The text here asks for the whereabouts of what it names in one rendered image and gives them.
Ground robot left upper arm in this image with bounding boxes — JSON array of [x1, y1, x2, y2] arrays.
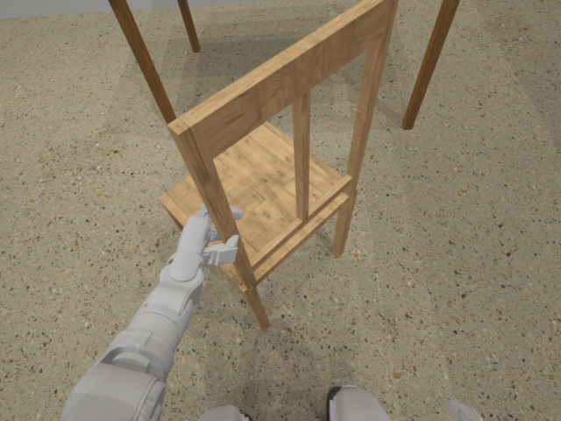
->
[[64, 362, 166, 421]]

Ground robot left forearm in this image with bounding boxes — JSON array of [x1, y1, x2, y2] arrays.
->
[[60, 251, 204, 421]]

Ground robot left hand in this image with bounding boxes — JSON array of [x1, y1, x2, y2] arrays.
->
[[176, 204, 243, 267]]

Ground robot right hand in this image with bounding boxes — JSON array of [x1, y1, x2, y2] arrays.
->
[[447, 400, 483, 421]]

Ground chair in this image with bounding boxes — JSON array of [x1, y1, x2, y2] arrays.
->
[[158, 0, 399, 331]]

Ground robot right thigh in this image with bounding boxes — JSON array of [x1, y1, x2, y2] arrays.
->
[[330, 389, 391, 421]]

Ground robot right shin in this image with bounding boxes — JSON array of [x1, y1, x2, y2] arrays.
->
[[335, 385, 358, 396]]

